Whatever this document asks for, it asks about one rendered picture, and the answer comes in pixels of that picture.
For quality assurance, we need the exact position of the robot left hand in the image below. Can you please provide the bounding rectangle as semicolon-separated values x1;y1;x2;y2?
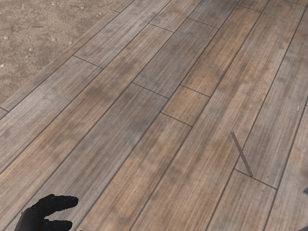
13;193;82;231

